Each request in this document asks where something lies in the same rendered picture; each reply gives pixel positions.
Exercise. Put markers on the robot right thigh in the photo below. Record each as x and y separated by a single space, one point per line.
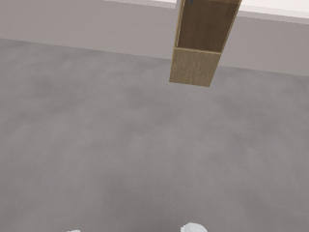
193 227

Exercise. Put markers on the cupboard door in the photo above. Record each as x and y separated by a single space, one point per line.
206 23

